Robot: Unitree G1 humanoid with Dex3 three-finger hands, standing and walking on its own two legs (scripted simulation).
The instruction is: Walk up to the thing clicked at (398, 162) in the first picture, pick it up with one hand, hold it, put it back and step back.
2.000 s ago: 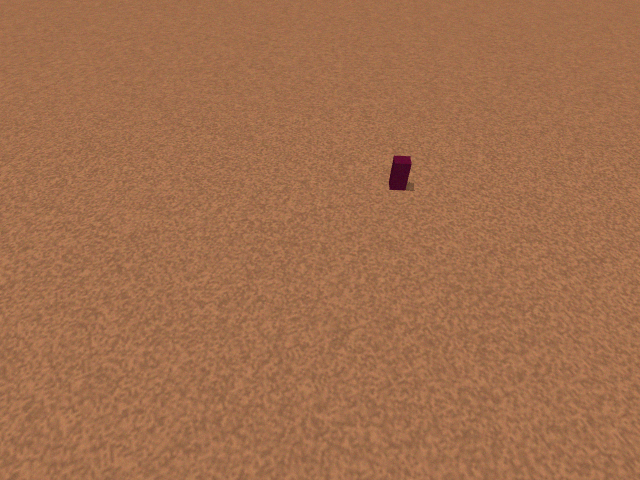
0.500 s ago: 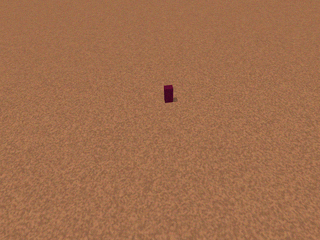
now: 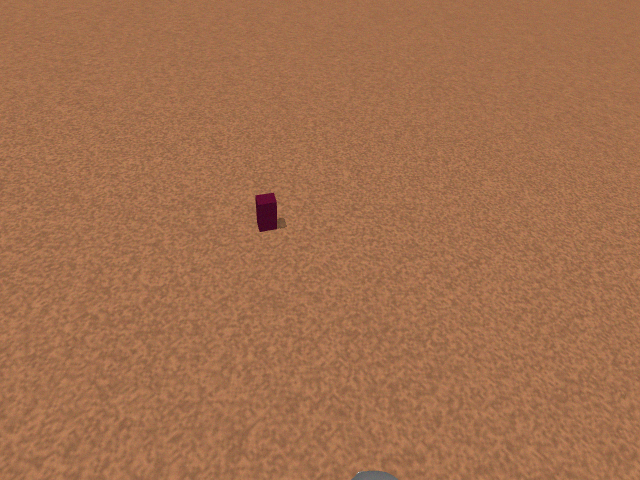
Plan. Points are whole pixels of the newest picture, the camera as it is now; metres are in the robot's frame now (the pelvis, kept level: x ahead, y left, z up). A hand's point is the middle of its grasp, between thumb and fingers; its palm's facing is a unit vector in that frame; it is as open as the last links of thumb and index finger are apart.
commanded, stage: walk up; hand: left
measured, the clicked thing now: (266, 212) +1.24 +0.15 -0.69
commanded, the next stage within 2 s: none
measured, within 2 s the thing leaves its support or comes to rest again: neither
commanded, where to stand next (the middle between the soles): +0.89 -0.03 m, yaw -3 degrees
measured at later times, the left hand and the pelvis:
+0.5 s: hand (167, 366) +0.31 +0.22 -0.11, palm faces -0.08 -0.92 -0.39, open 7.4 cm; pelvis +0.23 -0.04 +0.01, yaw -4 degrees
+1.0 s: hand (180, 257) +0.54 +0.26 -0.13, palm faces -0.13 -0.92 -0.36, open 7.4 cm; pelvis +0.44 -0.01 +0.00, yaw -4 degrees
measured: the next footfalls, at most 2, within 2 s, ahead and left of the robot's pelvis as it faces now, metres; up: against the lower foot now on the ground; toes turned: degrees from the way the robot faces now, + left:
right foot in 0.24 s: +0.27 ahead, -0.16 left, +0.00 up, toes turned -6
left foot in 0.66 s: +0.47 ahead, +0.11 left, +0.00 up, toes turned +3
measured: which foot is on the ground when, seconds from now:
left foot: down 0.00-0.26, up 0.28-0.64, down 0.66-1.00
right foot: up 0.00-0.22, down 0.24-0.68, up 0.70-1.00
